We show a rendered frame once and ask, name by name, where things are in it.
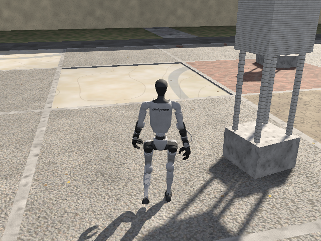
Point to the robot left upper arm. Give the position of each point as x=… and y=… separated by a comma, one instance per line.
x=142, y=113

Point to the right robot forearm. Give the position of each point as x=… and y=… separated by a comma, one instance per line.
x=184, y=137

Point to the left robot hand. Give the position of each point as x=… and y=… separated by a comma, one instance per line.
x=139, y=141

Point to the robot right thigh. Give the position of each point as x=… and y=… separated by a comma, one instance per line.
x=172, y=150

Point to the robot right upper arm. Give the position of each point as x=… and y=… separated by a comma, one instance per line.
x=179, y=116

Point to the robot head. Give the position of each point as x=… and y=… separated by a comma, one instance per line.
x=161, y=87

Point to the left robot forearm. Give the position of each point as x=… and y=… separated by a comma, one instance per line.
x=136, y=132

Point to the right robot hand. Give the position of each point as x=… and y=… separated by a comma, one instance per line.
x=187, y=153

